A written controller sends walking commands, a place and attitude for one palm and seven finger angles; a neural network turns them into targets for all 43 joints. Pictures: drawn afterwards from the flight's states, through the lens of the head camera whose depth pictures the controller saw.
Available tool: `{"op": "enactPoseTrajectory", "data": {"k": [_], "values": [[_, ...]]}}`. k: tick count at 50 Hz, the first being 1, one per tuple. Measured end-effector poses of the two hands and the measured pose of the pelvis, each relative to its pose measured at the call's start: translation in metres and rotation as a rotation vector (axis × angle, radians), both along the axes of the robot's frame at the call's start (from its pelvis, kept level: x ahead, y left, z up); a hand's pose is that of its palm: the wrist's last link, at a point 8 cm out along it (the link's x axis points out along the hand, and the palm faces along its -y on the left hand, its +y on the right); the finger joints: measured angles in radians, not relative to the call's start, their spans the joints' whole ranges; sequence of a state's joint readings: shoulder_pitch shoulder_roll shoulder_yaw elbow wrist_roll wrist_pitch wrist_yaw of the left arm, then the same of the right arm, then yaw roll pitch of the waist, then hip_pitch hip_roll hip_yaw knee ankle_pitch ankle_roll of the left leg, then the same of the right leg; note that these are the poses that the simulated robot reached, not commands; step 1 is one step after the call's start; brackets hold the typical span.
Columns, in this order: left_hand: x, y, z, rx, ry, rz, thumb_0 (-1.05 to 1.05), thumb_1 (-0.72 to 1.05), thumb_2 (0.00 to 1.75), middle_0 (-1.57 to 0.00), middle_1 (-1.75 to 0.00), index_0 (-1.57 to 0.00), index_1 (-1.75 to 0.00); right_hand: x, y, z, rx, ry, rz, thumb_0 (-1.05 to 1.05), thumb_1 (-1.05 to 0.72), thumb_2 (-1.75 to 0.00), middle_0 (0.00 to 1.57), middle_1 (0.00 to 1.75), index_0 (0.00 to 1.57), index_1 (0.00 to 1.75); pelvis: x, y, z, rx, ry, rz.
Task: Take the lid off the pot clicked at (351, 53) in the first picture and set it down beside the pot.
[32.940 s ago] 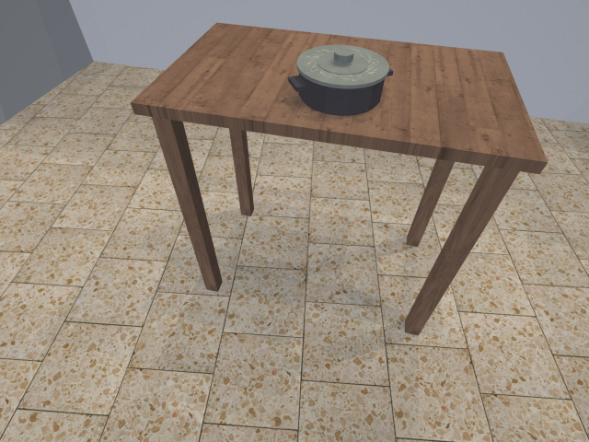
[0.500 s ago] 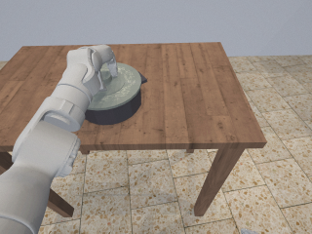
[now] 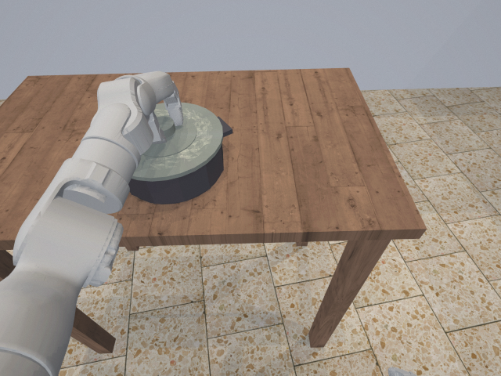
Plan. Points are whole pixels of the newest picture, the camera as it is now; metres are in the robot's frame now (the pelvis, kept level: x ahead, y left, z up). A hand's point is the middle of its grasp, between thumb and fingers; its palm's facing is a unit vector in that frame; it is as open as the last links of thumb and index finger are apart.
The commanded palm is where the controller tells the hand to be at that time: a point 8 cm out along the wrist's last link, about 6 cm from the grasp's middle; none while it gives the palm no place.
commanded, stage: close the fingers and squeeze the knob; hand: left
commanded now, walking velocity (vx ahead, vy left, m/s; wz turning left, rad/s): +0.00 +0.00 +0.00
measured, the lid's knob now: (162, 127) +0.49 +0.15 +0.15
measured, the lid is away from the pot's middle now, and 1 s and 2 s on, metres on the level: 0.00 0.00 0.02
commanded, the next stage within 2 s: lift the lid straight up in 0.70 s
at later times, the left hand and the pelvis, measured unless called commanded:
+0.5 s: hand (155, 128) +0.45 +0.14 +0.18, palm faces -0.35 -0.10 -0.93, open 7.4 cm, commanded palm +0.44 +0.15 +0.24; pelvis +0.00 +0.00 +0.00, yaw +0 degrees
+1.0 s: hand (153, 128) +0.45 +0.15 +0.18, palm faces -0.36 -0.12 -0.93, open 7.4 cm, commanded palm +0.44 +0.16 +0.25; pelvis +0.00 +0.00 +0.00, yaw +0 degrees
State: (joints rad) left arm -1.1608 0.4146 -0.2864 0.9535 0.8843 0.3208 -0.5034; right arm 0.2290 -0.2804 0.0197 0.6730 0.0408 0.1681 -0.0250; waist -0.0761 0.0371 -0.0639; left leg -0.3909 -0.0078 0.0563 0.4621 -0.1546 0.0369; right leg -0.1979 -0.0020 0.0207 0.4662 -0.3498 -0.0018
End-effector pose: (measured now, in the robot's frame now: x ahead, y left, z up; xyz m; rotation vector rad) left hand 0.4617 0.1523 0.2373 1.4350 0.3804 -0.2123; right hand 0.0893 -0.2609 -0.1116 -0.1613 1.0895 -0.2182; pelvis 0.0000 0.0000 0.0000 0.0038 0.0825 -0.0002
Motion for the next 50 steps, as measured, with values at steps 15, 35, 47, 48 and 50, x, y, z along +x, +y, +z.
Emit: {"op": "enactPoseTrajectory", "data": {"k": [15, 35, 47, 48, 50], "values": [[-0.006, -0.003, 0.001, 0.025, -0.015, 0.0, 0.0, 0.32, 0.69, -0.75, -1.01, -0.62, -0.95, 0.007, 0.004, 0.0, 0.017, -0.02, 0.014, 0.01, -0.9, -0.9, 0.2, 0.3, 0.2, 0.3, -0.002, 0.0, 0.0, 0.0, -0.005, 0.003], [-0.012, -0.006, 0.0, 0.028, -0.025, -0.008, 0.01, 0.37, 0.68, -0.7, -1.01, -0.59, -0.93, 0.017, 0.004, 0.001, 0.021, -0.048, 0.031, 0.01, -0.9, -0.9, 0.2, 0.3, 0.2, 0.3, -0.002, -0.003, 0.0, 0.002, -0.015, 0.005], [-0.011, -0.003, 0.001, 0.013, -0.012, -0.007, 0.0, 0.38, 0.66, -0.7, -1.02, -0.59, -0.92, 0.023, 0.001, 0.003, 0.009, -0.058, 0.036, 0.01, -0.9, -0.9, 0.2, 0.3, 0.2, 0.3, -0.001, -0.004, 0.001, 0.002, -0.018, 0.002], [-0.011, -0.003, 0.001, 0.012, -0.011, -0.007, 0.0, 0.38, 0.66, -0.71, -1.01, -0.58, -0.92, 0.023, 0.001, 0.004, 0.009, -0.06, 0.035, 0.01, -0.9, -0.9, 0.2, 0.3, 0.2, 0.3, -0.001, -0.004, 0.001, 0.002, -0.018, 0.002], [-0.012, -0.002, 0.002, 0.006, -0.014, -0.011, 0.0, 0.38, 0.66, -0.71, -1.01, -0.58, -0.93, 0.023, 0.001, 0.004, 0.009, -0.065, 0.033, 0.01, -0.9, -0.9, 0.2, 0.3, 0.2, 0.3, -0.001, -0.004, 0.001, 0.002, -0.018, 0.001]]}}
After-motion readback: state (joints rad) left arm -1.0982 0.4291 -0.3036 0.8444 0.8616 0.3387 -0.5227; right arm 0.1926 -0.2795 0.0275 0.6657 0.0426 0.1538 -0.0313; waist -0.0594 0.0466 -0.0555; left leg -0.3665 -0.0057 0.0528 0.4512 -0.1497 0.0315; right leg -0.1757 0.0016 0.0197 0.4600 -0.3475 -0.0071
